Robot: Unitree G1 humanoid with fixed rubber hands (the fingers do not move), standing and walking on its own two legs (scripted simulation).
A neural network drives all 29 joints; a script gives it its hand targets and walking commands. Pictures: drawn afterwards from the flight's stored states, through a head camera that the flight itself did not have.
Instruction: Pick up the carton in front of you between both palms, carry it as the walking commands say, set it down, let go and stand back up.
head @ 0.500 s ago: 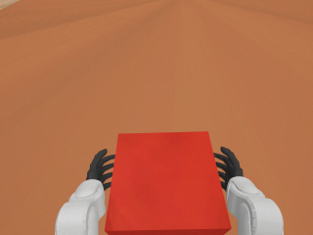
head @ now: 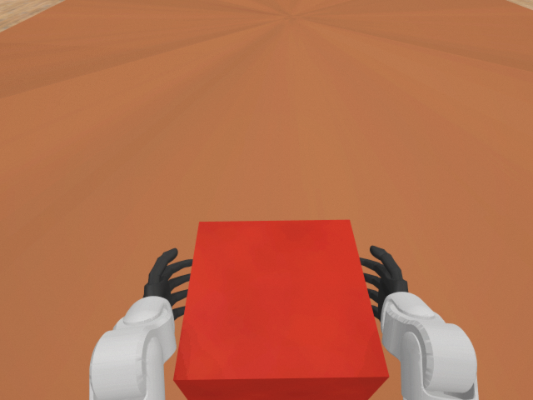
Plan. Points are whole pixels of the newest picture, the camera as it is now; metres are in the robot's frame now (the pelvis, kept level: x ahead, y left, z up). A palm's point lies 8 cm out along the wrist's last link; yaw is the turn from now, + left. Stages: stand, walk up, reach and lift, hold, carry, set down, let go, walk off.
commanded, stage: carry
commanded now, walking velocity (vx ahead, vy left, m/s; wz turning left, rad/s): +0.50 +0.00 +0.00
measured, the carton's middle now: (275, 328) +0.26 -0.01 +0.02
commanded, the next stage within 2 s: none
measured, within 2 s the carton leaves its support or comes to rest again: neither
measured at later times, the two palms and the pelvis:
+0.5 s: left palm (176, 169) +0.54 +0.15 +0.11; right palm (328, 161) +0.56 -0.15 +0.10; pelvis +0.30 -0.01 +0.00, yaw +4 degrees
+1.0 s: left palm (180, 127) +0.73 +0.17 +0.09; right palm (305, 121) +0.74 -0.13 +0.09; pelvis +0.47 +0.01 -0.01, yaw +2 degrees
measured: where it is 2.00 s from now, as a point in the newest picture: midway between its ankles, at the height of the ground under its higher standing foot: (263, 383)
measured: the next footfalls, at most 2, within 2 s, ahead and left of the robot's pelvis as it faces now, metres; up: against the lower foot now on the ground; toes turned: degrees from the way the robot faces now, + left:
right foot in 0.14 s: +0.26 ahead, -0.12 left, +0.00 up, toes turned -11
left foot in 0.56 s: +0.55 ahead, +0.10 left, +0.00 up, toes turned -10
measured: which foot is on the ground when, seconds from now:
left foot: down 0.00-0.16, up 0.18-0.54, down 0.56-1.00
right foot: up 0.00-0.12, down 0.14-0.58, up 0.60-0.72, down 0.74-1.00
